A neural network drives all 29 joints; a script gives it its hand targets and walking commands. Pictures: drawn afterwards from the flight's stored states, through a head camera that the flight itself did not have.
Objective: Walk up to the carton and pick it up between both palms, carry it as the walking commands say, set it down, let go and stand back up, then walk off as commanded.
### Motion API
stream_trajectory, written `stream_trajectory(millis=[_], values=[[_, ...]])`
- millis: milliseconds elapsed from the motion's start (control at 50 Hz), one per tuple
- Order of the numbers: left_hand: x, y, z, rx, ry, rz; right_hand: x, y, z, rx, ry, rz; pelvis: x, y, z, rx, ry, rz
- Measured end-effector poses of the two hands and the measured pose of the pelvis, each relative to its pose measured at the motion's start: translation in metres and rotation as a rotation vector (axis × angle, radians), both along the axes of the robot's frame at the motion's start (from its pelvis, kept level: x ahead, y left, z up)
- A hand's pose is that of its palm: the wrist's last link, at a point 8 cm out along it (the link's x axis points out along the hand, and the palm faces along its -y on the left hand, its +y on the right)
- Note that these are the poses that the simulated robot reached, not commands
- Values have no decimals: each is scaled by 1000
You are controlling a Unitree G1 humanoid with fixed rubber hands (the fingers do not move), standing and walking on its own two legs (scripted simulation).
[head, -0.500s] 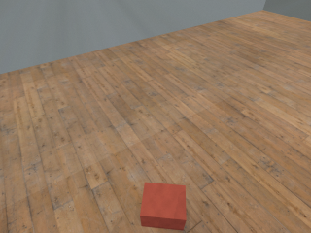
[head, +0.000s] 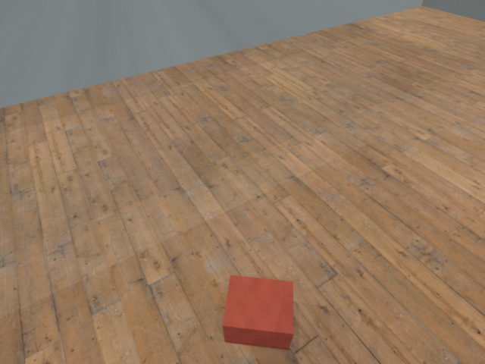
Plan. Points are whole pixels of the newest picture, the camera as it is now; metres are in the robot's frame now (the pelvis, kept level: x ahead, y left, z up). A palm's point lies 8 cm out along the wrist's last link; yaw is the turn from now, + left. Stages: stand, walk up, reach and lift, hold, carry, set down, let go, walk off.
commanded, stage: walk off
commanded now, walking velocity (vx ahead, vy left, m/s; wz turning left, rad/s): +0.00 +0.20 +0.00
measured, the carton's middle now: (258, 311) +0.48 -0.03 -0.69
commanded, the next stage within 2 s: none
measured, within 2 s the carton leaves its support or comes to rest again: neither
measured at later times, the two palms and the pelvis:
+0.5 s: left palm out of the picture +0.04 +0.32 -0.14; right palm out of the picture -0.02 -0.13 -0.17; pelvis -0.01 +0.08 -0.01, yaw -2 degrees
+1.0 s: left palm out of the picture -0.09 +0.46 -0.15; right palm out of the picture +0.06 -0.04 -0.13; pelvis -0.03 +0.20 -0.01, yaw -1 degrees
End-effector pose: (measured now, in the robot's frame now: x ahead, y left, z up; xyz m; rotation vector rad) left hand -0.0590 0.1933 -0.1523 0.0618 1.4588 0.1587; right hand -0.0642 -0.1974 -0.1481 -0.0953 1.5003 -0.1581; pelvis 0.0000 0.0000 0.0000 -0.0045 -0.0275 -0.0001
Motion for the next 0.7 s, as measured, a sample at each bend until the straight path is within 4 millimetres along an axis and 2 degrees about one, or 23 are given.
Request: stream_trajectory(millis=[80,180,260,340,420,500,540,580,700], values=[[6,17,-1,29,-27,23,-3,0,0,-21,28,12,1,10,-2,-9,9,8],[20,54,-6,64,-55,40,7,6,3,-68,8,24,3,33,-7,-5,26,20],[34,87,-7,94,-63,23,20,20,4,-87,-40,9,2,54,-10,21,29,-2],[52,113,-2,136,-69,-32,32,41,1,-69,-98,-9,-1,66,-10,30,36,-19],[78,125,5,159,-128,-72,41,57,-5,-45,-136,-10,-5,75,-10,33,40,-27],[97,125,10,177,-196,-89,44,67,-18,-13,-142,-8,-9,82,-15,41,35,-36],[96,123,12,180,-212,-87,44,71,-24,4,-134,-6,-10,86,-16,24,29,-29],[85,125,16,182,-206,-68,47,72,-21,11,-121,18,-11,89,-12,28,27,-14],[28,145,30,179,-78,-24,78,69,1,-9,-196,40,-15,108,5,57,29,-8]])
